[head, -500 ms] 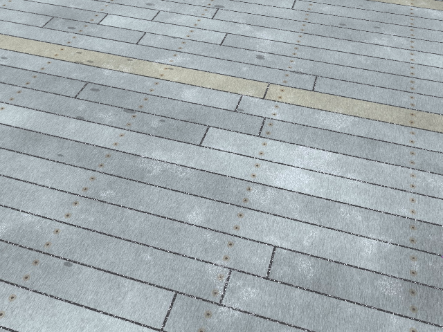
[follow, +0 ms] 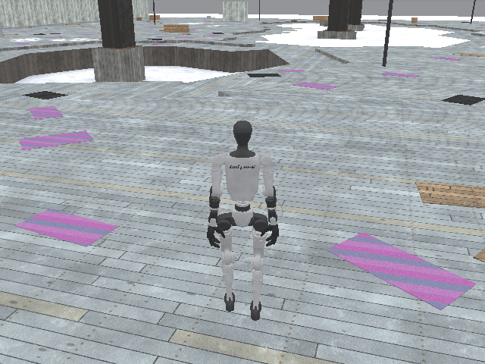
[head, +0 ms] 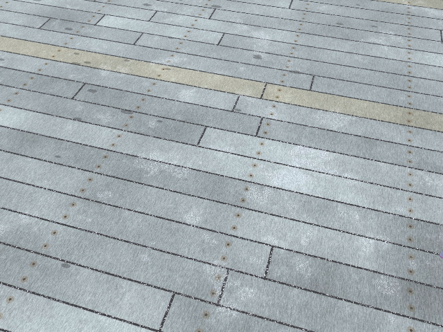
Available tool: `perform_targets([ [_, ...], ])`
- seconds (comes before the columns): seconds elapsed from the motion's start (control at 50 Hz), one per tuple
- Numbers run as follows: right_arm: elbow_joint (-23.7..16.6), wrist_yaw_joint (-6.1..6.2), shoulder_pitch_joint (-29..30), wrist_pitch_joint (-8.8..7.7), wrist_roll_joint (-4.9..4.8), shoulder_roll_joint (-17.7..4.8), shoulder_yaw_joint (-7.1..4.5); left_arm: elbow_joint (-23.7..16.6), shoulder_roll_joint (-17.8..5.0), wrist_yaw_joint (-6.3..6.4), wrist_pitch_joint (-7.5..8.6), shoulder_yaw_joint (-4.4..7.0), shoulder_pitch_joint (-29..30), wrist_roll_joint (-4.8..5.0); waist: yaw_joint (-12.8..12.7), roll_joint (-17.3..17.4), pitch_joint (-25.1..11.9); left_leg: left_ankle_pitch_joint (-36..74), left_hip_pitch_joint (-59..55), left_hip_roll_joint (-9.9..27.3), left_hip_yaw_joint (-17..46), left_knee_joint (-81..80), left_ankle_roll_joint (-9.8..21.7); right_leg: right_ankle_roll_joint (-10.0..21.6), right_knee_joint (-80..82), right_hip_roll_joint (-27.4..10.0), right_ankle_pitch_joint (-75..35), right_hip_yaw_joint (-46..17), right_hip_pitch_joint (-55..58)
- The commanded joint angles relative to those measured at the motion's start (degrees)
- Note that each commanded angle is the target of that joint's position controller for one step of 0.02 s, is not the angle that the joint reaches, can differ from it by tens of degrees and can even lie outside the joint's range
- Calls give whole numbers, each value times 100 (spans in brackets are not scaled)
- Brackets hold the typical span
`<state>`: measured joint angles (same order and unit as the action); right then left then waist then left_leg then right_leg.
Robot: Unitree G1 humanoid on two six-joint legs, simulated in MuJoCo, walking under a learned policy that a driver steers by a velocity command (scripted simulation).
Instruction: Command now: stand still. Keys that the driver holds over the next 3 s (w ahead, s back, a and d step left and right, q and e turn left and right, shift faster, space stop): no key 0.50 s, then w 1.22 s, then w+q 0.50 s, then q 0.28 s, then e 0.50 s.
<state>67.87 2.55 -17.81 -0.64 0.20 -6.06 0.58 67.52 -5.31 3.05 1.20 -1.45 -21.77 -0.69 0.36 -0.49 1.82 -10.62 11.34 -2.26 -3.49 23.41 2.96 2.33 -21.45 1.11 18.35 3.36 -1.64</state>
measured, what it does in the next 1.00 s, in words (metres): walks ahead: left foot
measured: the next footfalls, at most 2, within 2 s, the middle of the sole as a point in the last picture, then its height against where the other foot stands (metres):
left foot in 0.86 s outside the picture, level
right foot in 1.38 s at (248, 325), level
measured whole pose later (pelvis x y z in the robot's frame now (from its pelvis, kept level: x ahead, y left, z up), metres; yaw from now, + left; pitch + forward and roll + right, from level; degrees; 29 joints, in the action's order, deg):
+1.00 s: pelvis +0.15 +0.05 -0.01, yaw +0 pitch +0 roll +0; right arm 59.3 -0.2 -16.5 -4.3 1.1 -10.1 -3.5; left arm 62.1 -10.6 -0.6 4.4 2.0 -23.0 -1.5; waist -0.3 -2.1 2.3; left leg -14.3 14.5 -1.9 -6.8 29.1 4.2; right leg 5.1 -66.5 -1.9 18.9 1.1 -19.1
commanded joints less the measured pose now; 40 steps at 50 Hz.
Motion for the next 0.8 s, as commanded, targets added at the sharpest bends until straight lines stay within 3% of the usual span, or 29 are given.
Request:
perform_targets([
  [0.02, -2, 7, -446, -12, 0, -341, -34, 35, -307, 7, 10, 32, -627, 1, 1, -12, 429, 861, -226, 739, 791, -310, 81, 115, 468, -719, -1018, -589, -728],
  [0.5, 45, 1, -570, -13, -7, -285, 1, -6, -257, -4, 54, 10, -800, 6, 4, -14, 451, 837, -164, 762, 750, -255, 38, 142, 499, -730, -1193, -620, -742],
  [0.52, 55, -2, -587, -8, -4, -265, 7, 9, -248, -7, 55, 10, -866, -3, -21, -16, 355, 487, -181, 706, 718, -253, 45, 171, 575, -690, -741, -624, -699],
  [0.56, -29, -25, -464, 15, 13, -346, -39, 13, -455, -18, 29, 109, -998, -21, -99, -210, 507, -622, 168, 409, 479, 143, 96, 362, 728, -661, 718, -810, -761],
  [0.6, -233, -103, -176, 15, 112, -333, -78, 0, -742, -41, -13, 246, -1200, -8, -276, -699, 1012, -1505, 1209, 62, -40, 1074, 96, 799, 1270, -1240, 2446, -1683, -744],
  [0.62, -389, -148, 43, -8, 170, -305, -80, 0, -798, -48, -16, 293, -1295, 1, -345, -746, 1342, -1511, 1753, 137, -190, 1499, 105, 1007, 1533, -1638, 2798, -2070, -734],
  [0.66, -691, -221, 440, -106, 189, -368, -126, 22, -789, -69, 47, 336, -1461, -68, -420, -567, 1607, -1486, 2524, 450, -70, 2229, 135, 1260, 1689, -2018, 2272, -2397, -473],
  [0.68, -838, -246, 712, -173, 176, -480, -179, 30, -727, -79, 92, 332, -1594, -97, -490, -246, 1552, -1518, 2931, 485, -9, 2433, 117, 1245, 1633, -1911, 1475, -2209, 25],
  [0.7, -926, -273, 616, -222, 172, -399, -183, 41, -909, -85, 138, 382, -1563, -124, -401, -518, 1463, -1417, 2979, 623, 65, 2419, 136, 1340, 1542, -2062, 1292, -2324, 86],
  [0.74, -1101, -332, 805, -301, 113, -529, -255, -56, -864, -102, 241, 376, -1390, -100, -322, -309, 1298, -1203, 2825, 603, 35, 2191, 106, 1215, 1486, -1869, 536, -1940, 211],
  [0.8, -1257, -395, 820, -315, 54, -480, -310, -151, -996, -124, 325, 399, -1196, -85, -159, -427, 1094, -870, 1950, 379, -227, 1667, 147, 1007, 1134, -1581, -555, -1298, -129],
])
Over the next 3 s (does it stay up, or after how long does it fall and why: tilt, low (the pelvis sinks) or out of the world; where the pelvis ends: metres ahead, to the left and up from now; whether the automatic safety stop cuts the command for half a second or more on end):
stays up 0.99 0.11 0.00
